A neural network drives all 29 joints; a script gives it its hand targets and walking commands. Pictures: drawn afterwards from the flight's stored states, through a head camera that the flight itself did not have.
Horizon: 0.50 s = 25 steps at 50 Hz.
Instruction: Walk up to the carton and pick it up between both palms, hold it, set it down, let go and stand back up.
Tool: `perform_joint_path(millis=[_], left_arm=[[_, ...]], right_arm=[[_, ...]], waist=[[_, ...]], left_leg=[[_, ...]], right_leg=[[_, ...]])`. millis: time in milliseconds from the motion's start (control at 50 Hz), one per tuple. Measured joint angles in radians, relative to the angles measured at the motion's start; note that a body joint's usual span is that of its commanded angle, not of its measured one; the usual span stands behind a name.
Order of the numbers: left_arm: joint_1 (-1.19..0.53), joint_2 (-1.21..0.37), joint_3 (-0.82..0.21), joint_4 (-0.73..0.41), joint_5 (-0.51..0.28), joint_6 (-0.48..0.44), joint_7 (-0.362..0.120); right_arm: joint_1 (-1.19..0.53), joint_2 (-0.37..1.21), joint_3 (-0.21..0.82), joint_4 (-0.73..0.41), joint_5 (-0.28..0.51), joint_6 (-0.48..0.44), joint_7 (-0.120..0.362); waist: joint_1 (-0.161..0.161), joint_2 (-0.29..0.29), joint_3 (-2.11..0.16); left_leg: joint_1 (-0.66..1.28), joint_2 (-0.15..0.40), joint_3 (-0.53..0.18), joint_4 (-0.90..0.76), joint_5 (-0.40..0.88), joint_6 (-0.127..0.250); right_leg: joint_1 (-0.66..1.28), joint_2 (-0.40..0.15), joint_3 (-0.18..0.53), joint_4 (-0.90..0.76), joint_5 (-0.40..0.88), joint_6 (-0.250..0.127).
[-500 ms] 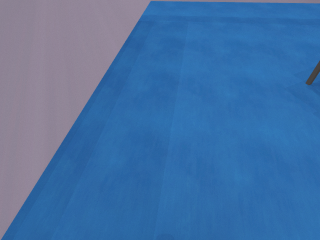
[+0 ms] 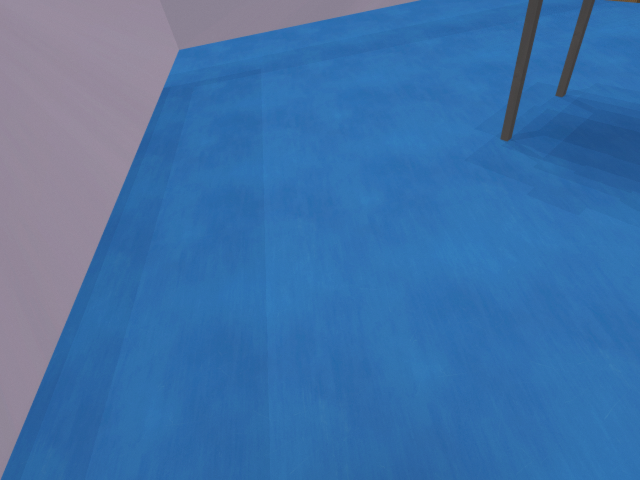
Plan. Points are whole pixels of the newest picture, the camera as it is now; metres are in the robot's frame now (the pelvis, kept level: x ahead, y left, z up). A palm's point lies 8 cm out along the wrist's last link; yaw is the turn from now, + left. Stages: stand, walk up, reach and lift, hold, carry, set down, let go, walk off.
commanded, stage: walk up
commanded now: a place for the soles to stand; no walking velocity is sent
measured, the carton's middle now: out of the picture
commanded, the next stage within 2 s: none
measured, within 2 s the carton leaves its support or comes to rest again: neither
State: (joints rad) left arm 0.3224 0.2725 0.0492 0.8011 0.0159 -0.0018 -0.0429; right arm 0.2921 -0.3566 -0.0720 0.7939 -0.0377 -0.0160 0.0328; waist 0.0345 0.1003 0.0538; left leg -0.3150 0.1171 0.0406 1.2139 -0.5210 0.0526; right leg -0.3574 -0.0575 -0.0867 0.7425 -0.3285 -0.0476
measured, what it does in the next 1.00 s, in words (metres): walks ahead, turning right: left foot, then right foot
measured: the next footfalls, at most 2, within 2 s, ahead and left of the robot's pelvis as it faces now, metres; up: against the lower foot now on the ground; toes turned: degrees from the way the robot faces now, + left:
left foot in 0.38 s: +0.45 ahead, +0.07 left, +0.00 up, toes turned -18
right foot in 0.86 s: +0.60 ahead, -0.30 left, +0.00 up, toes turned -36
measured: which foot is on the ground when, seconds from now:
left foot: up 0.00-0.36, down 0.38-0.90, up 0.92-1.00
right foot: down 0.00-0.38, up 0.40-0.84, down 0.86-1.00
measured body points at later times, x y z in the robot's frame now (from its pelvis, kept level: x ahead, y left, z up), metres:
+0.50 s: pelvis +0.31 -0.01 +0.01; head +0.33 +0.01 +0.46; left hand +0.45 +0.24 -0.12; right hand +0.30 -0.29 -0.08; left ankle +0.41 +0.08 -0.71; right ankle +0.16 -0.09 -0.62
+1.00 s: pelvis +0.55 -0.16 +0.00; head +0.57 -0.19 +0.45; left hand +0.81 -0.04 -0.10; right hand +0.42 -0.39 -0.12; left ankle +0.54 +0.02 -0.61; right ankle +0.57 -0.27 -0.71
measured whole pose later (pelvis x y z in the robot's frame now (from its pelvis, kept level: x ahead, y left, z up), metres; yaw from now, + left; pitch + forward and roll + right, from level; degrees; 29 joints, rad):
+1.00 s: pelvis +0.55 -0.16 +0.00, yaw -36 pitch -3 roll +1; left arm 0.22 0.24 0.02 0.67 0.03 -0.03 0.00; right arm 0.46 -0.29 -0.01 0.65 -0.03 -0.02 0.03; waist -0.02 0.02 0.13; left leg -0.32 0.08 0.04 1.28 -0.42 0.03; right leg -0.39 0.04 -0.03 0.65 -0.20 -0.08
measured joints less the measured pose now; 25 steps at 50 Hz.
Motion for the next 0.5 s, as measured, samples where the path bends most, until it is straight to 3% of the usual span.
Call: perform_joint_path(millis=[80, 180, 260, 320, 360, 400, 460, 500], left_arm=[[0.086, -0.01, -0.017, 0.014, 0.012, -0.005, 0.013], [0.15, -0.013, -0.008, 0.051, 0.016, -0.035, -0.001], [0.173, -0.019, -0.001, 0.067, 0.016, -0.053, -0.004], [0.187, -0.016, 0.003, 0.063, 0.019, -0.056, -0.001], [0.201, -0.008, 0.004, 0.05, 0.021, -0.056, 0.001], [0.184, 0.01, 0.006, 0.04, 0.023, -0.046, 0.005], [0.127, 0.025, 0.002, -0.008, 0.037, -0.019, 0.017], [0.091, 0.043, 0.005, -0.044, 0.04, -0.012, 0.015]], right_arm=[[-0.033, 0.032, 0.025, -0.072, 0.013, -0.022, 0.019], [-0.039, 0.057, 0.026, -0.125, 0.009, -0.009, 0.028], [-0.046, 0.064, 0.02, -0.142, 0.002, -0.008, 0.024], [-0.046, 0.075, 0.023, -0.163, -0.004, -0.022, 0.013], [-0.036, 0.079, 0.029, -0.187, -0.012, -0.039, -0.001], [-0.035, 0.096, 0.035, -0.197, -0.031, -0.059, -0.022], [0.008, 0.098, 0.047, -0.188, -0.036, -0.048, -0.048], [0.051, 0.095, 0.047, -0.172, -0.03, -0.043, -0.052]], waist=[[0.031, -0.026, 0.006], [0.049, -0.057, -0.016], [0.051, -0.063, -0.027], [0.051, -0.073, -0.035], [0.048, -0.087, -0.043], [0.019, -0.141, -0.022], [-0.016, -0.15, -0.003], [-0.032, -0.151, 0.004]], left_leg=[[-0.194, -0.025, 0.018, -0.103, 0.146, -0.033], [-0.305, -0.042, -0.019, -0.346, 0.357, -0.065], [-0.299, -0.054, -0.042, -0.521, 0.481, -0.062], [-0.244, -0.067, -0.055, -0.617, 0.498, -0.047], [-0.177, -0.082, -0.056, -0.669, 0.477, -0.034], [-0.162, -0.112, -0.018, -0.6, 0.395, -0.036], [-0.099, -0.101, 0.009, -0.572, 0.317, -0.043], [-0.019, -0.085, 0.026, -0.629, 0.306, -0.042]], right_leg=[[0.131, 0.048, 0.049, -0.182, 0.044, -0.018], [0.244, 0.09, 0.116, -0.315, 0.044, -0.024], [0.325, 0.113, 0.169, -0.35, -0.006, -0.002], [0.377, 0.122, 0.214, -0.337, -0.076, 0.012], [0.387, 0.119, 0.255, -0.269, -0.154, 0.023], [0.321, 0.093, 0.28, -0.041, -0.226, 0.019], [0.128, 0.109, 0.214, 0.373, -0.163, 0.036], [0.014, 0.088, 0.153, 0.481, -0.062, 0.043]])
